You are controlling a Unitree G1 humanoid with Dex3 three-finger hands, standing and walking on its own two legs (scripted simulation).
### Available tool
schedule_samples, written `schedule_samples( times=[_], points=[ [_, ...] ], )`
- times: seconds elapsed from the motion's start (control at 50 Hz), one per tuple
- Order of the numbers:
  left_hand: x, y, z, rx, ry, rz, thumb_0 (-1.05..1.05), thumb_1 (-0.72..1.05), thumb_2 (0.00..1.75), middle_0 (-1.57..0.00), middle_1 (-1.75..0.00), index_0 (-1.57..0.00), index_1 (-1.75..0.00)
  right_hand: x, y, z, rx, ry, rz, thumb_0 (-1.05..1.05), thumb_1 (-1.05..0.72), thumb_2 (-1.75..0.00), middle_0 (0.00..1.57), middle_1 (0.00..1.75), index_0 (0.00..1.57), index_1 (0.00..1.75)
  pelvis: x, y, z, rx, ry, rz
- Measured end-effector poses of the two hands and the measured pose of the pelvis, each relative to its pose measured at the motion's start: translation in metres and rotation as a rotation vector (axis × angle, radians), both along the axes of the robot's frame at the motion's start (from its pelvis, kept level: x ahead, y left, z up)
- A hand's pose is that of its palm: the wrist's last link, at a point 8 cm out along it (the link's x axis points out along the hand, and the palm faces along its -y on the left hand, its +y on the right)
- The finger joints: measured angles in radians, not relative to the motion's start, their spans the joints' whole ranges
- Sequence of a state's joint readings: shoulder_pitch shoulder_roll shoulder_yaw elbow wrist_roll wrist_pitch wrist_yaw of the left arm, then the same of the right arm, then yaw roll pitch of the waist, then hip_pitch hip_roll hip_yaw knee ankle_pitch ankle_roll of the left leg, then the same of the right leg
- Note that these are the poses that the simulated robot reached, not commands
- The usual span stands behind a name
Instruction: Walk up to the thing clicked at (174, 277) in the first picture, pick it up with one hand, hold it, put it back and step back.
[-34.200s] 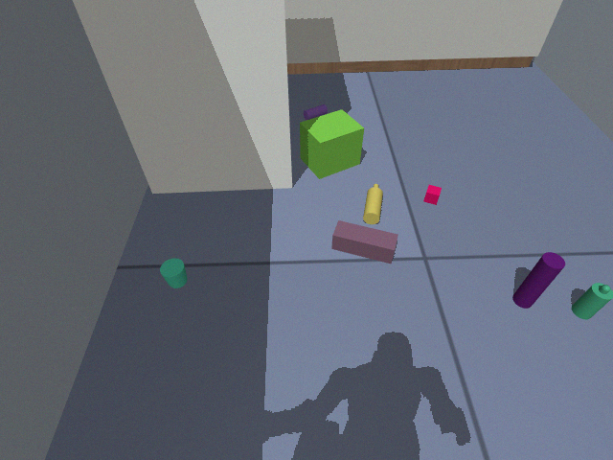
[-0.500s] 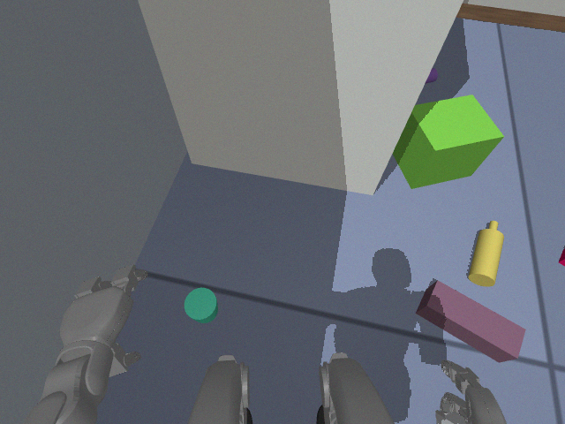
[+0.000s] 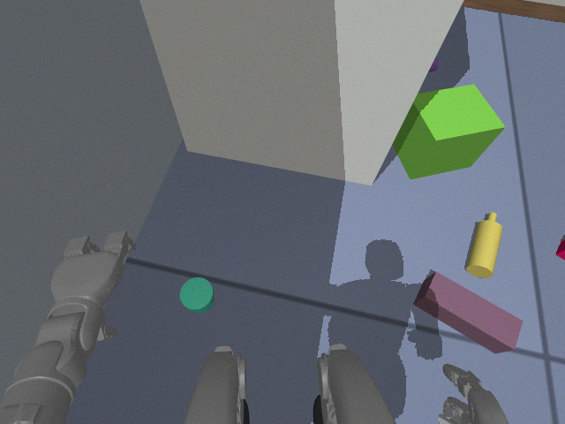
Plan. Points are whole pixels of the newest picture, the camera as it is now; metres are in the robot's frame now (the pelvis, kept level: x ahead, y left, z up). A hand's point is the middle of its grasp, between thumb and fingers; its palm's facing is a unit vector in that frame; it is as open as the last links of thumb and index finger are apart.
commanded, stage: go down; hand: left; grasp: from above
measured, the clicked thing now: (199, 297) +0.44 +0.22 -0.56
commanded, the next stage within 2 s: none
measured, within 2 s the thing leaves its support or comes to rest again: neither
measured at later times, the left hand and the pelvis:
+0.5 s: hand (108, 278) +0.36 +0.28 -0.11, palm faces -0.40 +0.00 -0.92, open 14.0 cm; pelvis +0.00 +0.00 +0.00, yaw +0 degrees
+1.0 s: hand (111, 268) +0.37 +0.28 -0.11, palm faces -0.41 -0.01 -0.91, open 14.2 cm; pelvis +0.01 +0.00 +0.01, yaw +0 degrees
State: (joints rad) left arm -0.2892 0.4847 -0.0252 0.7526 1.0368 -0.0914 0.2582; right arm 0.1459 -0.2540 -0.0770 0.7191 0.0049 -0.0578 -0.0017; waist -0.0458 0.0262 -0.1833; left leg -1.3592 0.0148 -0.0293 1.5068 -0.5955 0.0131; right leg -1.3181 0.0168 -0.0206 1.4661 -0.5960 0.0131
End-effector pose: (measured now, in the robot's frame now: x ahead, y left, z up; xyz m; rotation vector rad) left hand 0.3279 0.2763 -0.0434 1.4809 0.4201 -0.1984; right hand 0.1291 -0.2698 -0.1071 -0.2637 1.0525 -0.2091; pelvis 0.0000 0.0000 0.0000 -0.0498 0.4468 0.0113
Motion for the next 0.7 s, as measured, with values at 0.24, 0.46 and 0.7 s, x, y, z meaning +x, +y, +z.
schedule_samples(
  times=[0.24,0.46,0.7],
  points=[
    [0.014,-0.002,-0.005,0.022,0.048,-0.033,0.00,-0.47,0.95,-0.08,-1.06,-0.10,-1.05,-0.039,0.003,0.001,0.016,0.102,-0.046,0.01,-0.91,-0.90,0.20,0.30,0.20,0.30,0.000,0.000,0.003,-0.007,0.007,-0.001],
    [0.030,0.001,-0.009,0.066,0.020,-0.074,0.00,-0.51,0.98,-0.08,-1.06,-0.09,-1.05,-0.056,-0.002,-0.005,-0.010,0.159,-0.057,0.01,-0.91,-0.90,0.20,0.30,0.20,0.30,-0.003,0.002,-0.004,-0.013,0.025,0.001],
    [0.040,-0.002,-0.004,0.056,0.036,-0.050,0.00,-0.53,0.98,-0.07,-1.06,-0.08,-1.06,-0.051,0.003,0.005,-0.003,0.157,-0.062,0.00,-0.92,-0.90,0.20,0.30,0.20,0.30,0.003,0.002,0.005,-0.016,0.029,-0.002]
  ],
)
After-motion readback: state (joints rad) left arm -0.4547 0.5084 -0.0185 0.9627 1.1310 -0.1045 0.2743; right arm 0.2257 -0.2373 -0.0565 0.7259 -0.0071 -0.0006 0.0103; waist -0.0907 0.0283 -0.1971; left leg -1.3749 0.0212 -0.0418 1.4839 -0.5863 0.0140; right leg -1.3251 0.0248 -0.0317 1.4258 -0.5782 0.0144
